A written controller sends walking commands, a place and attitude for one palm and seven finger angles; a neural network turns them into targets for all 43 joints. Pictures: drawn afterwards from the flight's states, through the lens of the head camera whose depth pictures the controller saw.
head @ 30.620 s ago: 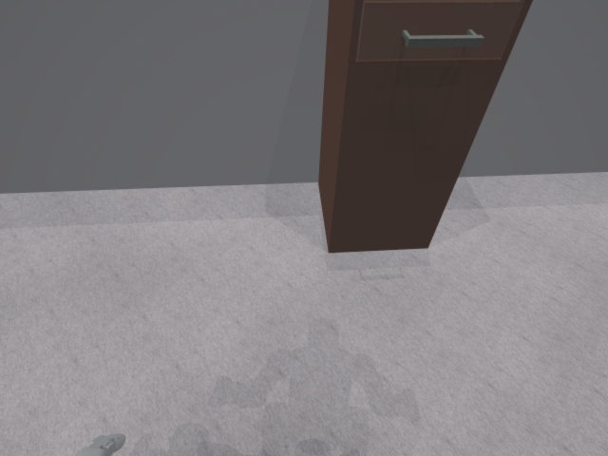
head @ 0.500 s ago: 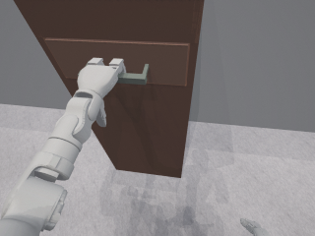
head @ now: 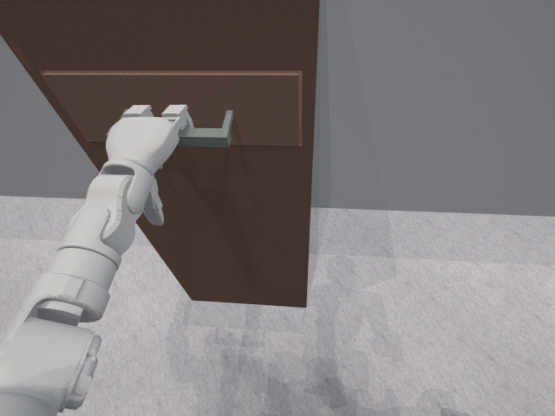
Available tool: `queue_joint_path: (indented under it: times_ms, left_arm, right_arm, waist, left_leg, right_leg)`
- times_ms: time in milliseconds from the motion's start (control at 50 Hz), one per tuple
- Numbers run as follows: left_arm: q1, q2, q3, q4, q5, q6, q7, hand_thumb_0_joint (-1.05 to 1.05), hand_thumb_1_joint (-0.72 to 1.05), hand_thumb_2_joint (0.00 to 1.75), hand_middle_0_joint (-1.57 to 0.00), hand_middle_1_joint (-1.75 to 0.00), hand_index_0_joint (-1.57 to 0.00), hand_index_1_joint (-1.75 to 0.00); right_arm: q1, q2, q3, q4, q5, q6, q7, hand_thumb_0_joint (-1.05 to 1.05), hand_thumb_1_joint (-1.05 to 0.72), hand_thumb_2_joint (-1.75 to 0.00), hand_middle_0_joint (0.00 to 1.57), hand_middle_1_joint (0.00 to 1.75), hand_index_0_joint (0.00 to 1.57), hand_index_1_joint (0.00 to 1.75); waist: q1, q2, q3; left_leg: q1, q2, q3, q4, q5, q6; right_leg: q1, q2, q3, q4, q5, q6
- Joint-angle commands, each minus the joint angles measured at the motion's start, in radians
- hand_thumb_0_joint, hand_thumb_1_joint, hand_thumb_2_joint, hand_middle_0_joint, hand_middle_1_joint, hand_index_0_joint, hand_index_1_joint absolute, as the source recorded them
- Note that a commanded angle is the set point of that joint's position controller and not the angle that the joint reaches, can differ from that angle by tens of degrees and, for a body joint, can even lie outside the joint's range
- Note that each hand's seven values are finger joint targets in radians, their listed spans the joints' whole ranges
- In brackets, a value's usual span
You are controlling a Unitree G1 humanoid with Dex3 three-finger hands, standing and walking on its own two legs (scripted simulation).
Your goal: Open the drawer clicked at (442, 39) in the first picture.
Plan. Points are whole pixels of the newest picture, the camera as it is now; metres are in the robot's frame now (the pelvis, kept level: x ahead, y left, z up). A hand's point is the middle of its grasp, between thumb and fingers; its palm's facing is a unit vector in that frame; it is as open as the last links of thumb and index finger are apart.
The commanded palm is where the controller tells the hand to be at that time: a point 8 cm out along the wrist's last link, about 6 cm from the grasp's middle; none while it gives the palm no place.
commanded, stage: close the thumb around the handle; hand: left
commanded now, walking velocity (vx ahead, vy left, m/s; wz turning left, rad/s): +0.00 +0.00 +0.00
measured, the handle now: (173, 126) +0.51 +0.19 +0.13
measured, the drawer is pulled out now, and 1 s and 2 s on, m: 0.00 0.01 0.03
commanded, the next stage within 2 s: pull the drawer open in 0.66 s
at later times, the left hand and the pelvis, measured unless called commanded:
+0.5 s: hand (159, 164) +0.45 +0.20 +0.11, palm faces +0.00 -0.01 -1.00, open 7.0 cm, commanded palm +0.41 +0.21 +0.17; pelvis +0.00 +0.00 +0.00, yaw +0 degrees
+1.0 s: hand (158, 170) +0.44 +0.20 +0.11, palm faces +0.02 -0.03 -1.00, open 6.0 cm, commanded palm +0.39 +0.22 +0.17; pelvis +0.00 +0.01 +0.00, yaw -2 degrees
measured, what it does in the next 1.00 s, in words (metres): stands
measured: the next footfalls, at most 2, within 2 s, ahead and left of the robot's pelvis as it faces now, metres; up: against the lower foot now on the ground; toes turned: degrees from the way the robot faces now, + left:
none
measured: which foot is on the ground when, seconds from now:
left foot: down 0.00-1.00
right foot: down 0.00-1.00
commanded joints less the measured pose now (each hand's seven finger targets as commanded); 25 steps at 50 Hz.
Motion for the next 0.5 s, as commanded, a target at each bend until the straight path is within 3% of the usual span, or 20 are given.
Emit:
queue_joint_path:
  times_ms: [0,60,100,120,160,180,220,240,280,320,360,440,460,480]
  left_arm:
    - [-0.400,0.238,0.114,-0.183,0.008,-0.002,0.044,0.00,-0.33,0.37,-0.31,-1.22,-0.31,-1.22]
    - [-0.412,0.269,0.134,-0.159,0.011,0.001,0.045,0.00,-0.16,0.44,-0.32,-1.24,-0.32,-1.24]
    - [-0.395,0.266,0.133,-0.143,0.010,0.001,0.042,0.00,-0.05,0.49,-0.33,-1.25,-0.33,-1.25]
    - [-0.425,0.247,0.109,-0.147,0.010,-0.002,0.041,0.00,0.00,0.52,-0.34,-1.25,-0.34,-1.25]
    - [-0.406,0.287,0.145,-0.126,0.015,-0.005,0.042,0.00,0.12,0.56,-0.34,-1.27,-0.34,-1.27]
    - [-0.422,0.286,0.139,-0.114,0.019,-0.007,0.042,0.00,0.17,0.59,-0.35,-1.27,-0.35,-1.27]
    - [-0.424,0.266,0.126,-0.116,0.015,-0.013,0.040,0.00,0.28,0.64,-0.36,-1.28,-0.36,-1.28]
    - [-0.425,0.288,0.145,-0.124,0.019,-0.018,0.042,0.00,0.34,0.66,-0.36,-1.29,-0.36,-1.29]
    - [-0.425,0.277,0.137,-0.110,0.020,-0.019,0.040,0.00,0.45,0.71,-0.37,-1.30,-0.37,-1.30]
    - [-0.432,0.236,0.105,-0.115,0.018,-0.022,0.039,0.00,0.56,0.76,-0.38,-1.31,-0.38,-1.31]
    - [-0.443,0.265,0.129,-0.094,0.025,-0.023,0.041,0.00,0.68,0.80,-0.38,-1.33,-0.38,-1.33]
    - [-0.448,0.275,0.138,-0.099,0.027,-0.024,0.046,0.00,0.90,0.90,-0.40,-1.35,-0.40,-1.35]
    - [-0.446,0.253,0.121,-0.097,0.022,-0.022,0.043,0.00,0.90,0.90,-0.40,-1.35,-0.40,-1.35]
    - [-0.449,0.281,0.146,-0.097,0.022,-0.024,0.046,0.00,0.90,0.90,-0.40,-1.35,-0.40,-1.35]
  right_arm:
    - [-0.026,-0.105,-0.032,-0.119,0.001,-0.037,-0.012,0.00,-0.90,-0.90,0.20,0.30,0.20,0.30]
    - [-0.025,-0.113,-0.032,-0.115,0.000,-0.039,-0.016,0.00,-0.90,-0.90,0.20,0.30,0.20,0.30]
    - [-0.028,-0.110,-0.027,-0.119,0.003,-0.040,-0.018,0.00,-0.90,-0.90,0.20,0.30,0.20,0.30]
    - [-0.029,-0.109,-0.028,-0.118,0.002,-0.043,-0.020,0.00,-0.90,-0.90,0.20,0.30,0.20,0.30]
    - [-0.027,-0.114,-0.028,-0.120,0.001,-0.042,-0.023,0.00,-0.90,-0.90,0.20,0.30,0.20,0.30]
    - [-0.028,-0.111,-0.026,-0.116,0.002,-0.042,-0.026,0.00,-0.90,-0.90,0.20,0.30,0.20,0.30]
    - [-0.024,-0.108,-0.025,-0.122,0.001,-0.047,-0.026,0.00,-0.90,-0.90,0.20,0.30,0.20,0.30]
    - [-0.023,-0.109,-0.027,-0.120,0.001,-0.048,-0.026,0.00,-0.90,-0.90,0.20,0.30,0.20,0.30]
    - [-0.023,-0.107,-0.025,-0.124,0.002,-0.046,-0.026,0.00,-0.90,-0.90,0.20,0.30,0.20,0.30]
    - [-0.021,-0.103,-0.026,-0.126,0.002,-0.049,-0.023,0.00,-0.90,-0.90,0.20,0.30,0.20,0.30]
    - [-0.015,-0.111,-0.027,-0.123,0.002,-0.048,-0.026,0.00,-0.90,-0.90,0.20,0.30,0.20,0.30]
    - [-0.011,-0.105,-0.025,-0.122,-0.001,-0.049,-0.026,0.00,-0.90,-0.90,0.20,0.30,0.20,0.30]
    - [-0.016,-0.106,-0.027,-0.127,-0.001,-0.049,-0.025,0.00,-0.90,-0.90,0.20,0.30,0.20,0.30]
    - [-0.009,-0.106,-0.027,-0.119,-0.001,-0.048,-0.026,0.00,-0.90,-0.90,0.20,0.30,0.20,0.30]
  waist:
    - [0.008,-0.051,-0.413]
    - [0.003,-0.079,-0.398]
    - [0.009,-0.078,-0.388]
    - [-0.001,-0.072,-0.389]
    - [0.009,-0.076,-0.395]
    - [0.002,-0.073,-0.380]
    - [0.004,-0.068,-0.382]
    - [0.008,-0.053,-0.393]
    - [0.006,-0.074,-0.391]
    - [0.002,-0.066,-0.388]
    - [-0.001,-0.095,-0.395]
    - [0.006,-0.077,-0.410]
    - [0.001,-0.080,-0.407]
    - [0.005,-0.074,-0.407]
  left_leg:
    - [0.039,-0.002,-0.027,-0.011,0.586,-0.012]
    - [0.024,-0.005,-0.023,-0.015,0.559,-0.008]
    - [0.010,-0.006,-0.020,-0.022,0.534,-0.005]
    - [0.012,-0.006,-0.017,-0.023,0.516,-0.003]
    - [0.007,-0.007,-0.017,-0.025,0.512,-0.004]
    - [-0.001,-0.006,-0.015,-0.027,0.501,-0.003]
    - [0.007,-0.004,-0.016,-0.027,0.507,-0.004]
    - [0.015,-0.003,-0.016,-0.024,0.522,-0.005]
    - [0.012,-0.003,-0.018,-0.023,0.527,-0.005]
    - [0.023,-0.003,-0.020,-0.021,0.520,-0.005]
    - [0.016,-0.004,-0.022,-0.021,0.516,-0.005]
    - [0.014,-0.005,-0.017,-0.016,0.539,-0.005]
    - [0.020,-0.006,-0.019,-0.012,0.550,-0.004]
    - [0.021,-0.001,-0.020,-0.014,0.560,-0.006]
  right_leg:
    - [0.375,0.003,0.028,0.023,0.411,-0.020]
    - [0.385,0.003,0.031,0.016,0.411,-0.020]
    - [0.391,0.002,0.031,0.016,0.404,-0.019]
    - [0.384,0.000,0.033,0.013,0.399,-0.017]
    - [0.396,0.001,0.036,0.012,0.392,-0.020]
    - [0.386,-0.001,0.035,0.014,0.391,-0.018]
    - [0.380,-0.001,0.033,0.014,0.389,-0.019]
    - [0.379,0.000,0.033,0.017,0.394,-0.019]
    - [0.376,0.000,0.032,0.017,0.391,-0.017]
    - [0.357,0.002,0.030,0.016,0.376,-0.018]
    - [0.361,0.003,0.029,0.016,0.369,-0.018]
    - [0.377,0.000,0.031,0.025,0.406,-0.017]
    - [0.369,0.002,0.031,0.021,0.405,-0.017]
    - [0.368,0.001,0.030,0.024,0.408,-0.017]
